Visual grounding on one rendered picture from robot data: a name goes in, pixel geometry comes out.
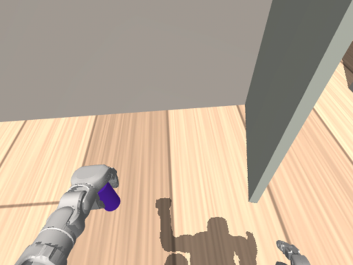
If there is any right robot hand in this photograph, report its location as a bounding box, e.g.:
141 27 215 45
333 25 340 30
275 240 311 265

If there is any left robot arm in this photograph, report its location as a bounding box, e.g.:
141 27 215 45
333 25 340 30
15 183 97 265

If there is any can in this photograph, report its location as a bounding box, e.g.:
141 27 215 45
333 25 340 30
98 182 120 211

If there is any left robot hand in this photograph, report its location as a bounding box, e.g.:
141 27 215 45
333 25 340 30
71 165 119 210

